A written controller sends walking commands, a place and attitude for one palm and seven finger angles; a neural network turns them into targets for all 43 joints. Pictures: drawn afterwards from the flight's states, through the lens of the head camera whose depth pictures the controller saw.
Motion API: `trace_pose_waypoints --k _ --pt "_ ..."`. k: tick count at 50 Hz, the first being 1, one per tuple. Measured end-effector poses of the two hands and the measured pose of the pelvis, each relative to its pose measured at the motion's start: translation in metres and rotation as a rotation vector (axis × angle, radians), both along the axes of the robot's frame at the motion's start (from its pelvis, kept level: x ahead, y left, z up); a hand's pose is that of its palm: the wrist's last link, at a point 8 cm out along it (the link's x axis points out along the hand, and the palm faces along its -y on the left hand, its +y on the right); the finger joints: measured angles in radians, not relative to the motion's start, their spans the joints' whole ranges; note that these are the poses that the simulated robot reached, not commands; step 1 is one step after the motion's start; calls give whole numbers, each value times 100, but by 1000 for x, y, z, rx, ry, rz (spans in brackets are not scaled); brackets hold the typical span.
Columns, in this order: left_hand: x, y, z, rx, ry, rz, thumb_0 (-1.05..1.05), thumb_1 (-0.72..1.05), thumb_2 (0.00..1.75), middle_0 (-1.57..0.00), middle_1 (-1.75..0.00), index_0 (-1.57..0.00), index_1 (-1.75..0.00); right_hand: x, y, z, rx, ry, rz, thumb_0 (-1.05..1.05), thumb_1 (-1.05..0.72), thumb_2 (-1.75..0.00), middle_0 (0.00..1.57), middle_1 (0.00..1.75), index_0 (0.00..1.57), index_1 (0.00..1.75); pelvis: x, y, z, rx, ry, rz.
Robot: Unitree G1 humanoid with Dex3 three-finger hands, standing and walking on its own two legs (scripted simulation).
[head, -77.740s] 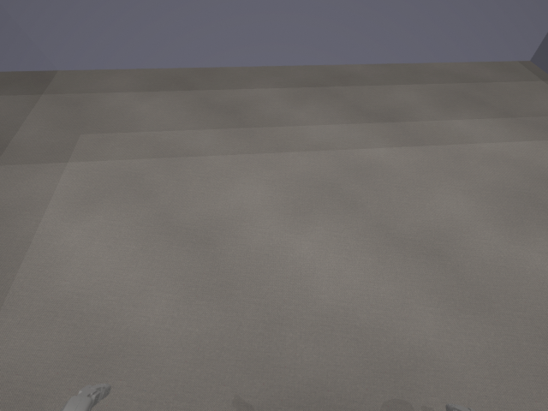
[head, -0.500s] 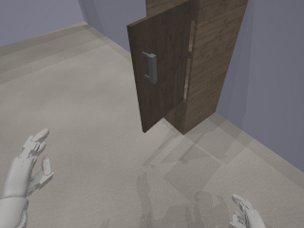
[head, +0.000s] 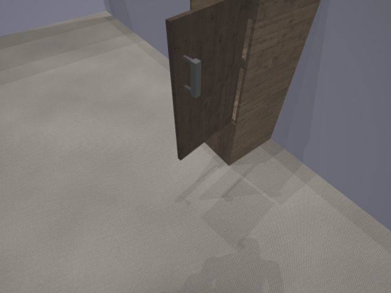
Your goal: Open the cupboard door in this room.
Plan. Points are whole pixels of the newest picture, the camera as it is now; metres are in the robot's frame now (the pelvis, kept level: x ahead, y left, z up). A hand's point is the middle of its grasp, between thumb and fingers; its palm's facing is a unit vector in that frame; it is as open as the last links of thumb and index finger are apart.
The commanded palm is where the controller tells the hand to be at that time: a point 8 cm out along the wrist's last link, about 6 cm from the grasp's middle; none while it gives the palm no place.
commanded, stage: let the arm hang, fingers relaxed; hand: left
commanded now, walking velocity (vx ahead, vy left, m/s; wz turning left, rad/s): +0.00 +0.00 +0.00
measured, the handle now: (191, 76) +0.71 +0.05 +0.05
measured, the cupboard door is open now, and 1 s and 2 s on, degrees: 98 98 98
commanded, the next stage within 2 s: look to check the result in 0.52 s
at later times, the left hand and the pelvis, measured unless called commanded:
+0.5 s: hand out of the picture +0.09 +0.23 -0.15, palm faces +0.00 -0.95 -0.30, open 7.3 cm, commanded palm none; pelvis +0.02 +0.01 +0.01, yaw -1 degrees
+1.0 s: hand out of the picture +0.12 +0.24 -0.14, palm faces -0.02 -0.93 -0.36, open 7.3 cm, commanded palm none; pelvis +0.05 -0.01 +0.01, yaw -1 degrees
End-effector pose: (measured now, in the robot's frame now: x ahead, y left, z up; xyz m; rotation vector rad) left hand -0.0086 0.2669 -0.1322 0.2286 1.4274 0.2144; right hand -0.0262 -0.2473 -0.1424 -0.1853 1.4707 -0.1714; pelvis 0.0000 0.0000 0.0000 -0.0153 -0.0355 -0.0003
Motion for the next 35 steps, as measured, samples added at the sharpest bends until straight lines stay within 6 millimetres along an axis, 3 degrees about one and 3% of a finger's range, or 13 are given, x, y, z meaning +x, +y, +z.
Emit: trace_pose_waypoints --k 8,18,26,35 --pt "36 17 10 35 -86 -11 0 91 90 -20 -30 -20 -30 10 19 -5 36 -31 0 0 -91 -90 20 30 20 30 4 8 3 10 -2 -4" --pt "78 14 15 21 -171 -50 0 91 90 -20 -30 -21 -30 55 13 0 17 -129 20 0 -91 -90 20 30 20 30 11 13 6 19 -4 -9" --pt "89 12 16 16 -164 -63 0 91 90 -20 -30 -21 -30 89 -6 9 -25 -178 42 0 -91 -90 20 30 20 30 19 11 8 21 1 -13" --pt "94 18 20 43 -136 -64 0 91 90 -20 -30 -21 -30 112 -25 15 -57 -190 60 0 -91 -90 20 30 20 30 30 6 10 21 7 -15"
